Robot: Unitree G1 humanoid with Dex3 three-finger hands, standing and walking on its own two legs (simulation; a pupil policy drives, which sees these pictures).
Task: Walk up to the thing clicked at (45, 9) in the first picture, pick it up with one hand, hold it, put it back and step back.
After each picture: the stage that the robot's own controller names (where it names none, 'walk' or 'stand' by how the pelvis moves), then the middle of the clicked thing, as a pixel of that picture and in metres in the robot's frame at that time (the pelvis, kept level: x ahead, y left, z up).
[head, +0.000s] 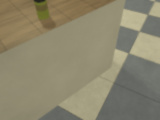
stand; (41, 7) +0.82 +0.27 +0.05
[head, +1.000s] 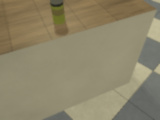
rise first; (58, 11) +0.77 +0.22 +0.05
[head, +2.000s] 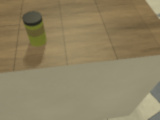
stand; (35, 29) +0.51 +0.25 +0.08
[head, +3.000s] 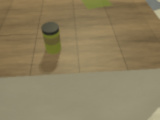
stand; (52, 38) +0.53 +0.18 +0.07
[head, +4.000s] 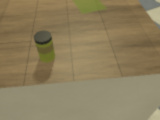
stand; (45, 47) +0.50 +0.19 +0.05
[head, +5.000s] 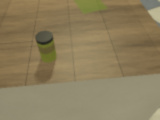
stand; (46, 47) +0.51 +0.19 +0.04
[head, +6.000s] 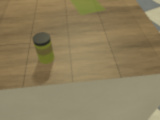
stand; (44, 48) +0.50 +0.20 +0.04
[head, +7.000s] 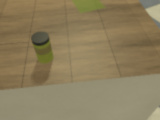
stand; (43, 48) +0.50 +0.20 +0.04
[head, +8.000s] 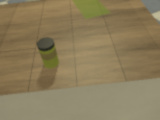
rise first; (48, 53) +0.48 +0.21 +0.05
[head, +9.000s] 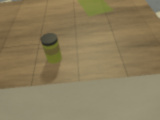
go down; (51, 48) +0.50 +0.20 +0.05
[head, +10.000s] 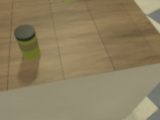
go down; (28, 43) +0.49 +0.20 +0.06
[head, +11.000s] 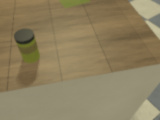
go down; (28, 46) +0.50 +0.20 +0.06
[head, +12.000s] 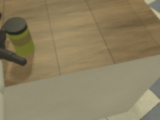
close in; (20, 37) +0.48 +0.21 +0.09
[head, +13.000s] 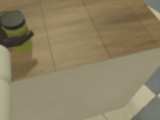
lift; (18, 33) +0.49 +0.20 +0.10
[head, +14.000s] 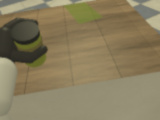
lift; (30, 45) +0.35 +0.17 +0.24
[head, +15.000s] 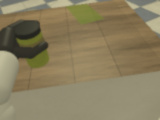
lift; (33, 45) +0.35 +0.17 +0.24
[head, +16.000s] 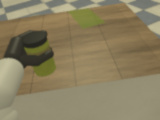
hold; (40, 54) +0.34 +0.15 +0.22
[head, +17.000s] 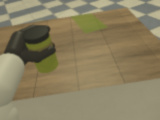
crouch; (42, 50) +0.33 +0.14 +0.25
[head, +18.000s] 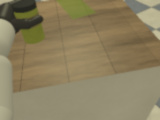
crouch; (29, 22) +0.45 +0.17 +0.24
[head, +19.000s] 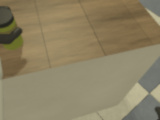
lower; (7, 30) +0.50 +0.21 +0.10
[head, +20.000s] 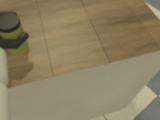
lower; (13, 35) +0.48 +0.21 +0.10
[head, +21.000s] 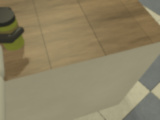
lower; (8, 30) +0.50 +0.21 +0.10
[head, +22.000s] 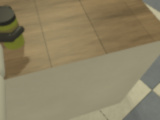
lower; (9, 29) +0.50 +0.21 +0.10
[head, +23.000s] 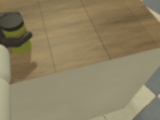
draw back; (17, 35) +0.49 +0.20 +0.10
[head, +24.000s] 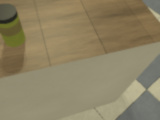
rise; (9, 26) +0.50 +0.20 +0.10
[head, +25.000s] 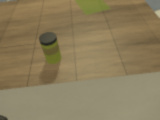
sink last; (50, 48) +0.49 +0.20 +0.07
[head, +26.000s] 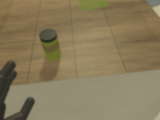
stand; (50, 45) +0.50 +0.19 +0.06
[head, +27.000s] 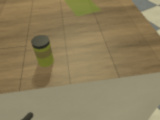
stand; (43, 51) +0.48 +0.20 +0.06
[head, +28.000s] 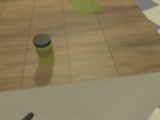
stand; (44, 50) +0.49 +0.20 +0.05
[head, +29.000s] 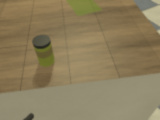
stand; (44, 51) +0.48 +0.20 +0.05
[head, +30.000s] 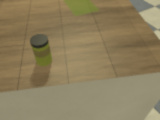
walk; (41, 50) +0.49 +0.20 +0.05
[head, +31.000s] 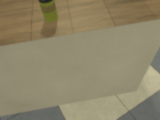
walk; (48, 7) +0.69 +0.21 +0.06
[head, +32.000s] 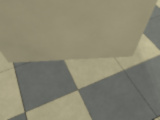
walk; out of the picture +1.09 +0.15 +0.08
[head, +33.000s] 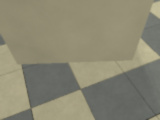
stand; out of the picture +1.21 +0.11 +0.07
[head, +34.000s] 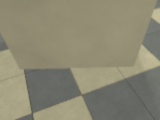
stand; out of the picture +1.20 +0.11 +0.04
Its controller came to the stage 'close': yes
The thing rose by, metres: 0.22
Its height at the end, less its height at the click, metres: +0.00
